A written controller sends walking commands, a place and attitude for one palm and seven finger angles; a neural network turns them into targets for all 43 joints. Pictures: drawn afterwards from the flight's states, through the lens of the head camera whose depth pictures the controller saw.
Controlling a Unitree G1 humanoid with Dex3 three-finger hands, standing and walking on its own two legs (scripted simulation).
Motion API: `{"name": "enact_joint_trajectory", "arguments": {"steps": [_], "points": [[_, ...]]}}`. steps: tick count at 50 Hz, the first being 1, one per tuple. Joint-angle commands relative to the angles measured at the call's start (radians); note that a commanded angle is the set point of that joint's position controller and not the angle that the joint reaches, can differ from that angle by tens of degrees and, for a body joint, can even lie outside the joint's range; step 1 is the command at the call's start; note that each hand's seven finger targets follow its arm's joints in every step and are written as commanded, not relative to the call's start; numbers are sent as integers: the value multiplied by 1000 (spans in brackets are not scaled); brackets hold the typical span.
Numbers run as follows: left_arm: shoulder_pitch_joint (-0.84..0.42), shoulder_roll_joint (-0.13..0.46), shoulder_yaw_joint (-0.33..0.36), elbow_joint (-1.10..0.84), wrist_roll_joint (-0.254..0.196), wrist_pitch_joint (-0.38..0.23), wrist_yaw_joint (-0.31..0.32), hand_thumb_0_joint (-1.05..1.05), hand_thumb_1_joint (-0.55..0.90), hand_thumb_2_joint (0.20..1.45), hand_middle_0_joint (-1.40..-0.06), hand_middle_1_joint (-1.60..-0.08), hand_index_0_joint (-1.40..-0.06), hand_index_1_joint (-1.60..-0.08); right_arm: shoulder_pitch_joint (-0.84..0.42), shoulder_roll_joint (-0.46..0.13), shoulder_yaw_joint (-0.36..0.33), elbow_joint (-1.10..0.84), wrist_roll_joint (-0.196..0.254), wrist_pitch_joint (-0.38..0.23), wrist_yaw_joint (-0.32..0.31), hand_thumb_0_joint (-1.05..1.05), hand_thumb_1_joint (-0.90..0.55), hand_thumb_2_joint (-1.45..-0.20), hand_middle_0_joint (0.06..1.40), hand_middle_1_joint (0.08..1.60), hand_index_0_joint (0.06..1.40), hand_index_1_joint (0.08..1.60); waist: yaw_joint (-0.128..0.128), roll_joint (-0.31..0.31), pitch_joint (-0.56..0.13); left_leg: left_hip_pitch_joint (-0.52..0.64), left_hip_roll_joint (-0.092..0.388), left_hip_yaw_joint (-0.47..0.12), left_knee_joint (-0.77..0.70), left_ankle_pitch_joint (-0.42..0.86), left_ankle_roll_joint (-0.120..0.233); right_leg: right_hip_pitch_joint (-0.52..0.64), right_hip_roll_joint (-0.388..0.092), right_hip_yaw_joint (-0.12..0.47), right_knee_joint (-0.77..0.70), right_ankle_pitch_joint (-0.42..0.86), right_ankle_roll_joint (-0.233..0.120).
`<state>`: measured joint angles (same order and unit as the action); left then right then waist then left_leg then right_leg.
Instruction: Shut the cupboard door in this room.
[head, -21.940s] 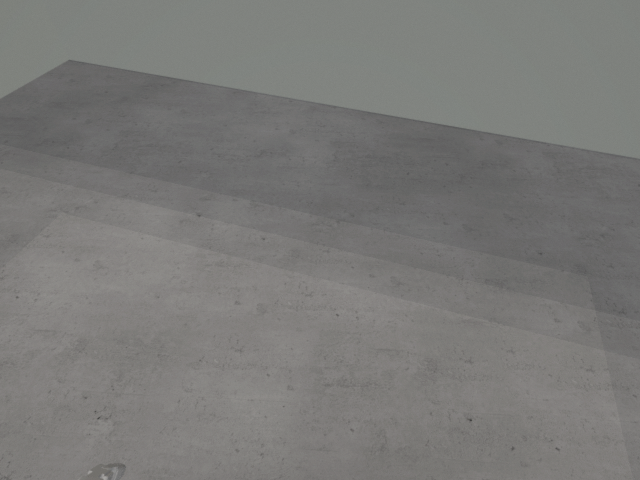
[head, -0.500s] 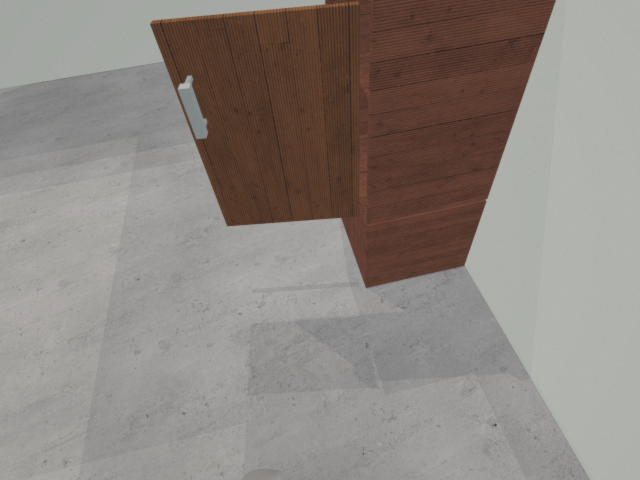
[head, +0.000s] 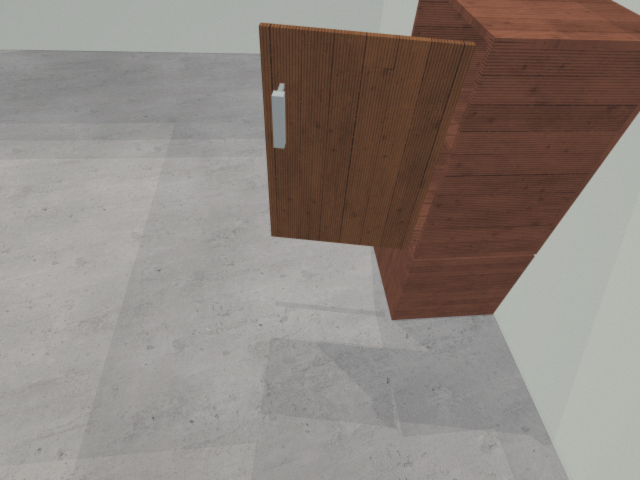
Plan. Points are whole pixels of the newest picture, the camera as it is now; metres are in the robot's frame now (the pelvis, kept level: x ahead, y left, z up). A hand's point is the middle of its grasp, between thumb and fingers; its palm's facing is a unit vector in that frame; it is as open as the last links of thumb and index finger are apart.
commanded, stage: take the last steps up to it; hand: left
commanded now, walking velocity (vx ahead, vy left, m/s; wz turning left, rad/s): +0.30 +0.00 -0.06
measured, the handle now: (280, 115) +0.81 +0.17 +0.03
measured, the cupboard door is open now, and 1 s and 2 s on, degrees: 80 80 80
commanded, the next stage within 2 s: come to a stop and stand still in 0.64 s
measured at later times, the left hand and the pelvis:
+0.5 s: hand (250, 386) +0.29 +0.14 -0.17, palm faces -0.03 -0.98 -0.21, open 7.4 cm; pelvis +0.19 -0.03 -0.02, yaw -2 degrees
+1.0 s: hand (232, 373) +0.32 +0.18 -0.19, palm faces +0.02 -0.98 -0.18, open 7.4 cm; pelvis +0.32 +0.00 +0.00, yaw -3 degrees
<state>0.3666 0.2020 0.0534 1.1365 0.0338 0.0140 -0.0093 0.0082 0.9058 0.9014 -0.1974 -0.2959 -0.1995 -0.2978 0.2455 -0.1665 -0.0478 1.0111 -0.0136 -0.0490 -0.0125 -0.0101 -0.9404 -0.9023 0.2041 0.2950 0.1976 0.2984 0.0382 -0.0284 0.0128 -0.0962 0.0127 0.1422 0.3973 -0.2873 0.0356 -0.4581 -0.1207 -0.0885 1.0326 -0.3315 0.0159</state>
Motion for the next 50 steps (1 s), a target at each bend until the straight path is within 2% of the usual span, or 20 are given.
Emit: {"name": "enact_joint_trajectory", "arguments": {"steps": [1,8,12,14,16,17,18,19,21,22,24,26,35,38,39,40,41,43,45,50], "points": [[-64,27,9,-99,-7,-29,-2,0,900,900,-200,-300,-200,-300,133,-105,-7,28,0,-24,-10,0,-900,-900,200,300,200,300,-29,110,108,68,255,-186,-240,281,103,-227,-19,32,87,89,17],[-245,24,6,-180,-15,-30,-11,0,900,900,-200,-300,-200,-300,230,-90,-3,91,-2,-38,-24,0,-900,-900,200,300,200,300,-52,122,148,156,270,-157,-217,495,127,-295,-14,16,-88,133,6],[-335,0,-2,-220,-19,-39,-13,0,900,900,-200,-300,-200,-300,270,-97,-4,121,-9,-34,-27,0,-900,-900,200,300,200,300,-72,135,165,165,256,-103,-167,671,106,-194,29,-32,-283,123,-31],[-268,15,1,-210,-20,-46,-9,0,900,900,-200,-300,-200,-300,254,-118,-8,126,-7,-31,-27,0,-900,-900,200,300,200,300,-36,137,119,145,262,-86,-75,877,94,-32,74,-55,-356,87,-65],[-37,52,12,-139,-14,-62,-2,0,900,900,-200,-300,-200,-300,217,-147,-14,120,1,-29,-23,0,-900,-900,200,300,200,300,67,104,-13,111,214,-42,172,952,53,255,131,-89,-467,179,-86],[103,113,29,-93,-7,-75,6,0,900,900,-200,-300,-200,-300,210,-135,-14,112,11,-30,-14,0,-900,-900,200,300,200,300,124,56,-94,-69,169,-17,403,763,20,516,42,13,-491,270,-128],[199,226,55,-72,-5,-85,21,0,900,900,-200,-300,-200,-300,263,-65,-5,86,26,-34,-6,0,-900,-900,200,300,200,300,124,-170,-210,-368,1,-3,782,12,-28,745,-281,478,-576,491,-260],[167,257,61,-72,-30,-80,22,0,900,900,-200,-300,-200,-300,240,-72,-7,73,27,-24,-9,0,-900,-900,200,300,200,300,95,-142,-217,-404,-11,-127,978,-273,-20,645,-377,594,-689,447,-328],[-33,165,37,-125,-30,-75,23,0,900,900,-200,-300,-200,-300,127,-55,-13,46,9,-6,1,0,-900,-900,200,300,200,300,36,-6,-11,-473,81,-185,978,-125,-14,362,-289,450,-766,158,-257],[-99,120,24,-138,-29,-78,24,0,900,900,-200,-300,-200,-300,129,-38,-11,50,0,5,5,0,-900,-900,200,300,200,300,-4,6,24,-441,108,-183,927,-67,-21,249,-243,353,-785,125,-221],[-151,76,12,-146,-20,-83,29,0,900,900,-200,-300,-200,-300,182,-11,-7,69,-11,28,8,0,-900,-900,200,300,200,300,-59,-28,23,-364,120,-151,809,-36,-43,134,-181,214,-814,147,-179],[-144,70,7,-136,-17,-87,25,0,900,900,-200,-300,-200,-300,196,-5,-4,69,-11,40,12,0,-900,-900,200,300,200,300,-75,-77,13,-327,114,-115,703,-10,-62,103,-140,136,-827,186,-163],[-42,110,16,-80,-12,-90,18,0,900,900,-200,-300,-200,-300,-54,-25,2,-17,-3,9,28,0,-900,-900,200,300,200,300,-7,-71,33,-319,71,-71,284,32,-67,289,-157,142,-782,352,-181],[-45,96,10,-62,-18,-77,27,0,900,900,-200,-300,-200,-300,-30,-32,8,4,-3,-4,17,0,-900,-900,200,300,200,300,-31,-66,16,-146,45,-59,87,152,-66,286,-116,96,-672,448,-135],[-34,66,-1,-58,-21,-68,33,0,900,900,-200,-300,-200,-300,16,-56,13,26,-3,-12,11,0,-900,-900,200,300,200,300,-45,-2,-18,-27,70,-92,1,343,-63,264,-60,58,-580,444,-90],[12,26,-17,-51,-24,-64,38,0,900,900,-200,-300,-200,-300,54,-108,8,38,-7,-19,2,0,-900,-900,200,300,200,300,-43,107,-89,133,195,-189,42,706,-15,172,4,25,-493,298,-39],[49,0,-28,-44,-27,-57,47,0,900,900,-200,-300,-200,-300,64,-150,2,42,-1,-7,-6,0,-900,-900,200,300,200,300,-39,165,-123,185,311,-254,67,923,54,150,40,10,-470,38,-9],[34,36,-28,-32,-33,-29,56,0,900,900,-200,-300,-200,-300,21,-159,8,52,9,11,-31,0,-900,-900,200,300,200,300,-42,285,-93,117,363,-292,-5,1143,126,151,48,42,-298,-246,21],[-3,57,-14,-42,-25,-11,57,0,900,900,-200,-300,-200,-300,3,-156,-2,50,4,29,-45,0,-900,-900,200,300,200,300,-50,226,-35,100,350,-269,9,1215,139,83,42,79,-196,-234,17],[-45,61,23,-108,-19,23,47,0,900,900,-200,-300,-200,-300,-43,-181,-43,11,-1,56,-48,0,-900,-900,200,300,200,300,-46,124,-82,77,353,-216,2,956,157,-23,70,112,49,-178,27]]}}
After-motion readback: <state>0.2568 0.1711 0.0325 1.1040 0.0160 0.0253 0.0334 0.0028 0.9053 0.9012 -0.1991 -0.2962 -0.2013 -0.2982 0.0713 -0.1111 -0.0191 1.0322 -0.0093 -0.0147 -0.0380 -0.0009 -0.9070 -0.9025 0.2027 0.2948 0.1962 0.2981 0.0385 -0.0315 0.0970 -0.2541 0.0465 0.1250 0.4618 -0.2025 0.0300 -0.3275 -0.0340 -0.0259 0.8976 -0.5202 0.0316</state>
